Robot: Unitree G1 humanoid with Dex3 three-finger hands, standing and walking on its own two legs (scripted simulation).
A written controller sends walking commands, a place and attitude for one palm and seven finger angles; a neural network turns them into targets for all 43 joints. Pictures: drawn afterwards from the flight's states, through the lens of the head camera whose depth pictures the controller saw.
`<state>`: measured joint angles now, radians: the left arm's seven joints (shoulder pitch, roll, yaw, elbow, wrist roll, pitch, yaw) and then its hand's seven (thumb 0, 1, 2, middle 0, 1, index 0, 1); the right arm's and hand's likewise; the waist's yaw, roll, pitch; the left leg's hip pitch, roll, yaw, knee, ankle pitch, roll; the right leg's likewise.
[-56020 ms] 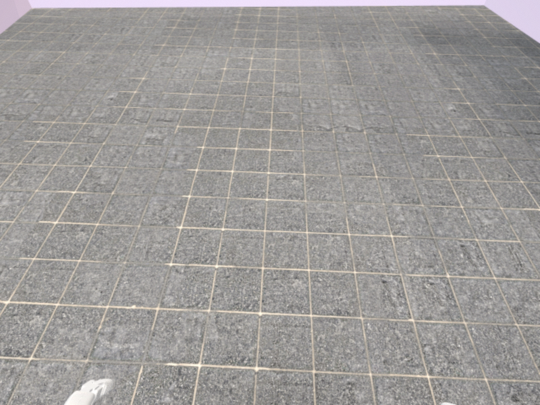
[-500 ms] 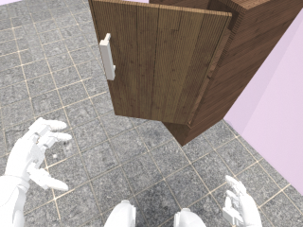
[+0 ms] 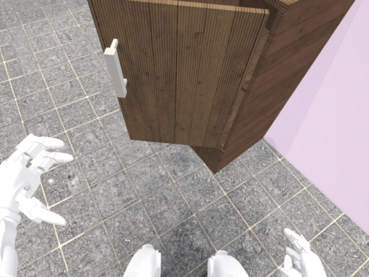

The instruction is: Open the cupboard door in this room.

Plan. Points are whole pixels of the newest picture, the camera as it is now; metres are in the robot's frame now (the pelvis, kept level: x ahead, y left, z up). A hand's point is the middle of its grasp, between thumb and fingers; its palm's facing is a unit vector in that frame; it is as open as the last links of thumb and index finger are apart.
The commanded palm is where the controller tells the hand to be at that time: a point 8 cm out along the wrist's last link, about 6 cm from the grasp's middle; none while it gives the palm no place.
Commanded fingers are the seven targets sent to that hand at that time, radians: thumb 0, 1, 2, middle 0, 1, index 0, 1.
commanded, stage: raise the hand with hooked fingers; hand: left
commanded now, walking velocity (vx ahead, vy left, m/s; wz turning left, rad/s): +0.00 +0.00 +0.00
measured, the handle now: (118, 69) +0.61 +0.21 +0.03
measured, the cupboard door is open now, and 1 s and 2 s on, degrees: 48 48 48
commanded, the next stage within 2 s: move the hooked fingers beside the handle in 0.22 s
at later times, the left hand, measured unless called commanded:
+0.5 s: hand (52, 174) +0.30 +0.27 +0.04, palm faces -0.05 -1.00 -0.03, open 14.0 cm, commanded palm +0.29 +0.32 +0.05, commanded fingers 0.00 -0.50 0.30 -0.30 -1.20 -0.30 -1.20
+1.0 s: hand (78, 126) +0.41 +0.26 +0.04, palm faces -0.06 -1.00 -0.04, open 14.0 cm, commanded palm +0.39 +0.31 +0.05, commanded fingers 0.00 -0.50 0.30 -0.30 -1.20 -0.30 -1.20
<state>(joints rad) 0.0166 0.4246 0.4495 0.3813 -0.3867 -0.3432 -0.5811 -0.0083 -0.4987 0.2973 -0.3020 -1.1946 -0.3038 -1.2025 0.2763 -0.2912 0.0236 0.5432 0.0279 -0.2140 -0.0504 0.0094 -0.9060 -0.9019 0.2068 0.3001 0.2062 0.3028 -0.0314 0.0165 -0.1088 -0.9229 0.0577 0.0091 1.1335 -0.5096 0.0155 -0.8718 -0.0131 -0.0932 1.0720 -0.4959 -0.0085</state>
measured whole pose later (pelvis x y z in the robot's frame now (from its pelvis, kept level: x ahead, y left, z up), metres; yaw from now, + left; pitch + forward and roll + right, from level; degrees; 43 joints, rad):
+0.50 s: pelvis -0.01 +0.00 -0.01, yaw +1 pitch +17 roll -3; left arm -0.14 0.44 0.43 0.50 -0.35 -0.35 -0.59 -0.01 -0.50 0.30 -0.30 -1.20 -0.30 -1.20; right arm 0.25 -0.29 0.05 0.56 0.03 -0.21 -0.07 0.01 -0.91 -0.90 0.21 0.30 0.21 0.30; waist -0.02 0.02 -0.10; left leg -0.96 0.05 -0.01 1.17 -0.51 0.02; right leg -0.89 -0.02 -0.11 1.10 -0.50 -0.01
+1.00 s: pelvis +0.00 +0.00 -0.01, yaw -1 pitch +21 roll -3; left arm -0.49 0.52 0.47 0.81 -0.24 -0.35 -0.53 -0.01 -0.50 0.30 -0.30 -1.19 -0.30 -1.20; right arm 0.33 -0.29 0.03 0.61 0.02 -0.11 -0.04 0.01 -0.91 -0.90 0.21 0.30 0.21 0.30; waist -0.09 0.02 -0.11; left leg -1.01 0.06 0.02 1.15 -0.51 0.02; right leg -0.97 -0.01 -0.08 1.09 -0.49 -0.01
